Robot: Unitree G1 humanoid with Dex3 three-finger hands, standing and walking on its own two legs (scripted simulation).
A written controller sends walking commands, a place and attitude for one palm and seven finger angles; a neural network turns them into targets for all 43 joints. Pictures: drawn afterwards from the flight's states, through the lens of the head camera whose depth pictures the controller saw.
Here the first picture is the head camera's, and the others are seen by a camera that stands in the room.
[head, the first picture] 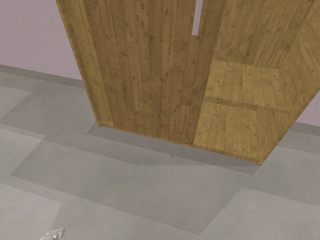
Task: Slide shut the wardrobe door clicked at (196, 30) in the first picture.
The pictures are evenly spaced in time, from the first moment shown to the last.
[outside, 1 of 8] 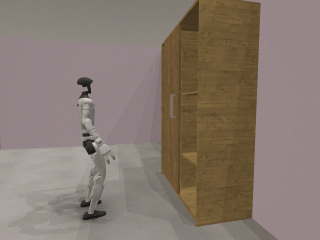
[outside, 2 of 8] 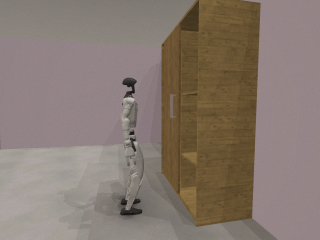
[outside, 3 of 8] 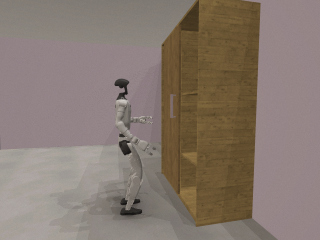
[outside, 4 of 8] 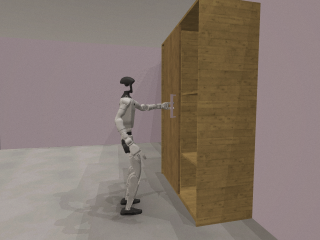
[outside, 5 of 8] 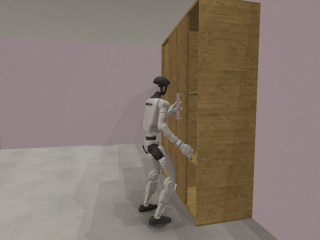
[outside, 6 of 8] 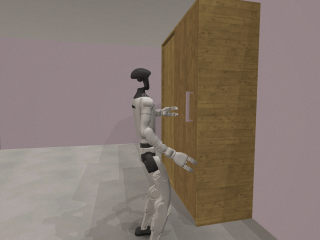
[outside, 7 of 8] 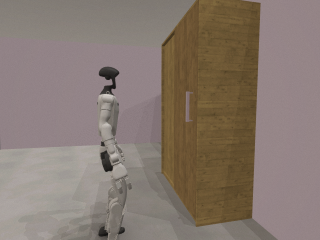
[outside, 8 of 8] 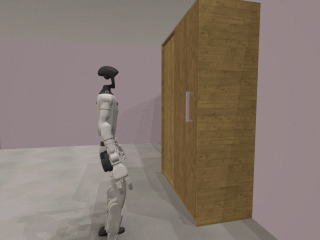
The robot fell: no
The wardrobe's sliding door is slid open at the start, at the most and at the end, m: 0.49 0.49 0.00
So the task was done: yes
